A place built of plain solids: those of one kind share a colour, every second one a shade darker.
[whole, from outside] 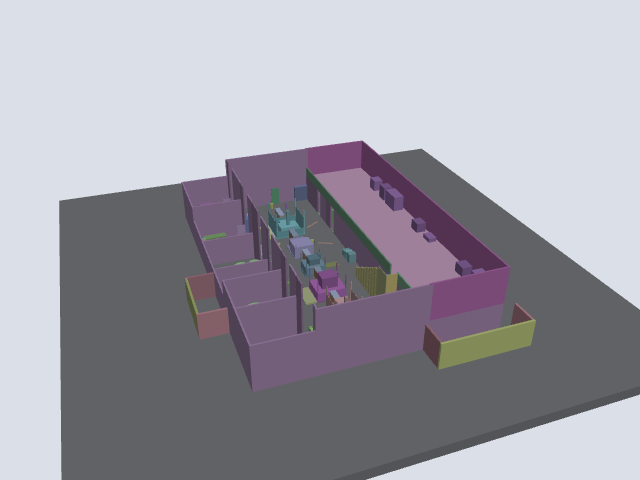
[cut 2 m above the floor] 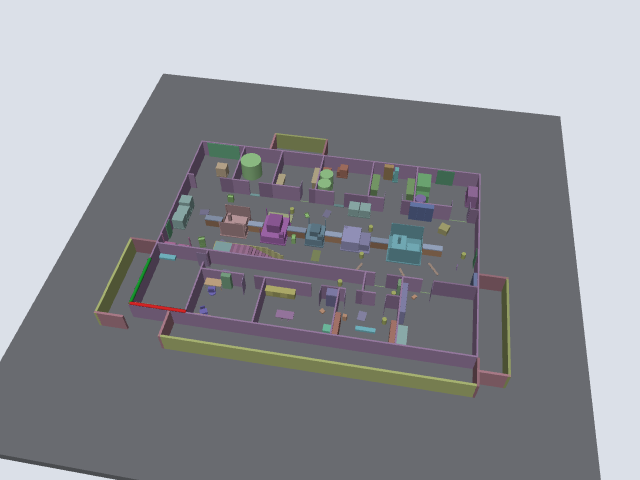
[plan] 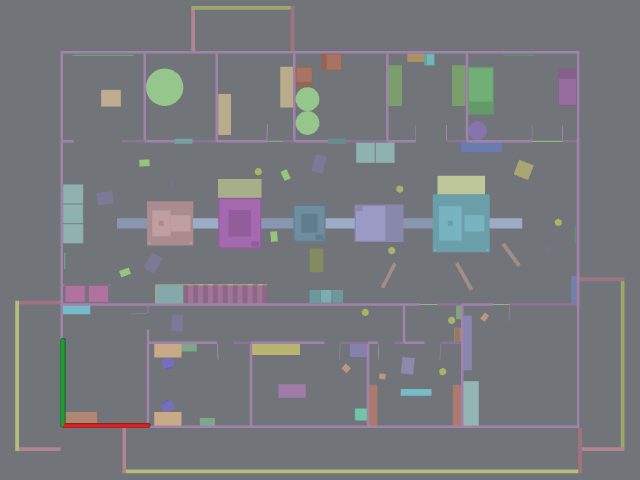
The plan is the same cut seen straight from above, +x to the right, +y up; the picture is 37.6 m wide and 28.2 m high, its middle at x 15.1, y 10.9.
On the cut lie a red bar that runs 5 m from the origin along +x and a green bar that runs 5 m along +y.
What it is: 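A trial; a factory floor where things are made along one folded line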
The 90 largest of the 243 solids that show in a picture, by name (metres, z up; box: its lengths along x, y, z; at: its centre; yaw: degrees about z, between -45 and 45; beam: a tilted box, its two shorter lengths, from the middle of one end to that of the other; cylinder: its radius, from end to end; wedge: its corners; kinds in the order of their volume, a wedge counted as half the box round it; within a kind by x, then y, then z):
{
 "wall_1": {"box": [0.15, 7.41, 2.95], "at": [-0.07, 3.56, 1.43]},
 "wall_2": {"box": [0.15, 9.89, 6.55], "at": [-0.07, 11.9, 3.23]},
 "wall_3": {"box": [0.15, 5.45, 4.55], "at": [-0.07, 19.27, 2.23]},
 "wall_4": {"box": [5.1, 0.15, 4.55], "at": [2.4, 21.93, 2.23]},
 "wall_5": {"box": [5.29, 0.15, 2.95], "at": [2.5, -0.07, 1.43]},
 "wall_6": {"box": [4.99, 0.15, 3.11], "at": [2.5, 7.11, 1.5]},
 "wall_7": {"box": [1.36, 0.15, 6.55], "at": [4.12, 16.7, 3.23]},
 "wall_8": {"box": [0.15, 5.15, 4.55], "at": [4.8, 19.27, 2.23]},
 "wall_9": {"box": [0.15, 4.87, 2.95], "at": [4.99, 2.44, 1.43]},
 "wall_10": {"box": [1.75, 0.15, 6.55], "at": [5.68, 16.7, 3.23]},
 "wall_11": {"box": [4.54, 0.15, 4.55], "at": [6.92, 21.93, 2.23]},
 "wall_12": {"box": [4.08, 0.15, 2.95], "at": [7.03, 4.87, 1.43]},
 "wall_13": {"box": [6.36, 0.15, 2.95], "at": [8.02, -0.07, 1.43]},
 "wall_14": {"box": [1.44, 0.15, 6.55], "at": [8.32, 16.7, 3.23]},
 "wall_15": {"box": [0.15, 5.15, 4.55], "at": [9.04, 19.27, 2.23]},
 "wall_16": {"box": [2.94, 0.15, 6.55], "at": [10.51, 16.7, 3.23]},
 "wall_17": {"box": [0.15, 4.87, 2.95], "at": [11.05, 2.44, 1.43]},
 "wall_18": {"box": [4.85, 0.15, 2.95], "at": [11.31, 21.93, 1.43]},
 "wall_19": {"box": [15.04, 0.15, 3.11], "at": [12.51, 7.11, 1.5]},
 "wall_20": {"box": [4.29, 0.15, 2.95], "at": [13.2, 4.87, 1.43]},
 "wall_21": {"box": [0.15, 5.15, 2.95], "at": [13.59, 19.27, 1.43]},
 "wall_22": {"box": [7.17, 0.15, 2.95], "at": [14.48, -0.07, 1.43]},
 "wall_23": {"box": [1.98, 0.15, 6.55], "at": [14.58, 16.7, 3.23]},
 "wall_24": {"box": [5.76, 0.15, 2.95], "at": [16.32, 21.93, 1.43]},
 "wall_25": {"box": [2.44, 0.15, 6.55], "at": [17.83, 16.7, 3.23]},
 "wall_26": {"box": [0.15, 4.87, 2.95], "at": [17.92, 2.44, 1.43]},
 "wall_27": {"box": [0.15, 5.15, 2.95], "at": [19.05, 19.27, 1.43]},
 "wall_28": {"box": [1.67, 0.15, 6.55], "at": [19.89, 16.7, 3.23]},
 "wall_29": {"box": [5.84, 0.15, 2.95], "at": [20.69, -0.07, 1.43]},
 "wall_30": {"box": [4.98, 0.15, 2.95], "at": [21.39, 21.93, 1.43]},
 "wall_31": {"box": [1.21, 0.15, 6.55], "at": [23.12, 16.7, 3.23]},
 "wall_32": {"box": [0.15, 4.87, 2.95], "at": [23.46, 2.44, 1.43]},
 "wall_33": {"box": [0.15, 5.15, 4.55], "at": [23.73, 19.27, 2.23]},
 "wall_34": {"box": [3.82, 0.15, 6.55], "at": [25.64, 16.7, 3.23]},
 "wall_35": {"box": [7.03, 0.15, 2.95], "at": [26.82, -0.07, 1.43]},
 "wall_36": {"box": [6.76, 0.15, 4.55], "at": [26.96, 21.93, 2.23]},
 "wall_37": {"box": [3.96, 0.15, 3.11], "at": [28.21, 7.11, 1.5]},
 "wall_38": {"box": [0.15, 7.41, 2.95], "at": [30.27, 3.56, 1.43]},
 "wall_39": {"box": [0.15, 9.89, 6.55], "at": [30.27, 11.9, 3.23]},
 "wall_40": {"box": [0.15, 5.45, 4.55], "at": [30.27, 19.27, 2.23]},
 "mezz_deck_1": {"box": [30.19, 7.18, 0.15], "at": [15.1, 3.59, 2.98]},
 "yard_wall_1": {"box": [0.22, 8.83, 2.65], "at": [-2.69, 2.92, 1.27]},
 "yard_wall_2": {"box": [6.06, 0.22, 2.65], "at": [10.57, 24.54, 1.27]},
 "yard_wall_3": {"box": [27.0, 0.22, 2.65], "at": [16.99, -2.69, 1.27]},
 "yard_wall_4": {"box": [0.22, 10.2, 2.65], "at": [32.88, 3.6, 1.27]},
 "mezz_outer_1": {"box": [0.15, 7.41, 3.66], "at": [-0.07, 3.56, 4.73]},
 "mezz_outer_2": {"box": [5.29, 0.15, 3.66], "at": [2.5, -0.07, 4.73]},
 "mezz_outer_3": {"box": [6.36, 0.15, 3.66], "at": [8.02, -0.07, 4.73]},
 "mezz_outer_4": {"box": [7.17, 0.15, 3.66], "at": [14.48, -0.07, 4.73]},
 "mezz_outer_5": {"box": [5.84, 0.15, 3.66], "at": [20.69, -0.07, 4.73]},
 "mezz_outer_6": {"box": [7.03, 0.15, 3.66], "at": [26.82, -0.07, 4.73]},
 "mezz_outer_7": {"box": [0.15, 7.41, 3.66], "at": [30.27, 3.56, 4.73]},
 "tank_1": {"cylinder": 1.1, "from": [5.97, 19.88, 0.0], "to": [5.97, 19.88, 3.0]},
 "tank_2": {"cylinder": 0.7, "from": [14.37, 17.77, 0.0], "to": [14.37, 17.77, 2.2]},
 "tank_3": {"cylinder": 0.7, "from": [14.37, 19.18, 0.0], "to": [14.37, 19.18, 2.2]},
 "mezz_kept_1": {"box": [2.2, 1.1, 1.65], "at": [1.9, 0.8, 3.83]},
 "mezz_kept_2": {"box": [1.2, 1.0, 1.04], "at": [13.66, 0.75, 3.53]},
 "mezz_kept_3": {"box": [2.2, 1.1, 1.65], "at": [19.25, 0.8, 3.83]},
 "mezz_kept_4": {"box": [1.2, 1.0, 1.51], "at": [21.51, 0.75, 3.77]},
 "mezz_kept_5": {"box": [1.2, 1.0, 1.23], "at": [24.08, 0.75, 3.63]},
 "yard_cheek_1": {"box": [2.65, 0.22, 2.65], "at": [-1.48, -1.39, 1.27]},
 "yard_cheek_2": {"box": [2.65, 0.22, 2.65], "at": [-1.48, 7.22, 1.27]},
 "yard_cheek_3": {"box": [0.22, 2.65, 2.65], "at": [3.6, -1.48, 1.27]},
 "yard_cheek_4": {"box": [0.22, 2.65, 2.65], "at": [7.65, 23.32, 1.27]},
 "yard_cheek_5": {"box": [0.22, 2.65, 2.65], "at": [13.49, 23.32, 1.27]},
 "yard_cheek_6": {"box": [0.22, 2.65, 2.65], "at": [30.38, -1.48, 1.27]},
 "yard_cheek_7": {"box": [2.65, 0.22, 2.65], "at": [31.66, -1.39, 1.27]},
 "yard_cheek_8": {"box": [2.65, 0.22, 2.65], "at": [31.66, 8.59, 1.27]},
 "filler_1": {"box": [2.4, 2.84, 0.85], "at": [10.39, 11.88, 0.53]},
 "filler_2": {"box": [1.32, 1.56, 1.15], "at": [10.39, 11.88, 1.52]},
 "packer_1": {"box": [1.74, 2.04, 1.25], "at": [18.07, 11.88, 0.72]},
 "packer_2": {"box": [0.98, 1.63, 0.85], "at": [19.43, 11.88, 0.53]},
 "boiler_1": {"box": [1.4, 1.96, 1.98], "at": [24.55, 20.01, 1.11]},
 "mezz_landing_1": {"box": [1.6, 1.08, 3.11], "at": [6.27, 7.71, 1.5]},
 "palletiser_1": {"box": [1.34, 2.01, 0.95], "at": [22.76, 11.88, 0.57]},
 "palletiser_2": {"box": [3.36, 3.4, 0.15], "at": [23.4, 11.88, 0.03]},
 "mezz_parapet_1": {"box": [23.22, 0.15, 1.15], "at": [18.58, 7.11, 3.58]},
 "lockers_1": {"box": [0.48, 2.4, 1.7], "at": [18.23, 1.2, 0.95]},
 "lockers_2": {"box": [0.48, 2.4, 1.7], "at": [23.15, 1.2, 0.95]},
 "labeller_1": {"box": [1.76, 2.04, 0.85], "at": [14.48, 11.88, 0.53]},
 "panel_1": {"box": [0.48, 1.6, 2.0], "at": [23.77, 4.05, 1.1]},
 "panel_2": {"box": [0.48, 1.6, 2.0], "at": [23.77, 5.65, 1.1]},
 "pallet_row_1": {"box": [1.14, 1.09, 1.14], "at": [0.6, 11.27, 0.72]},
 "pallet_row_2": {"box": [1.14, 1.09, 1.28], "at": [0.6, 13.6, 0.79]},
 "switch_panel_1": {"box": [2.4, 0.58, 2.0], "at": [24.58, 16.34, 1.1]},
 "depalletiser_1": {"box": [1.08, 1.51, 0.95], "at": [5.78, 11.88, 0.57]},
 "depalletiser_2": {"box": [1.16, 0.96, 1.08], "at": [6.9, 11.88, 0.79]},
 "air_receiver_1": {"cylinder": 0.55, "from": [24.36, 17.32, 0.0], "to": [24.36, 17.32, 2.4]},
 "compressor_1": {"box": [1.0, 1.54, 1.48], "at": [29.64, 19.61, 0.86]},
 "vending_1": {"box": [1.0, 0.78, 1.75], "at": [17.34, 4.41, 0.97]}
}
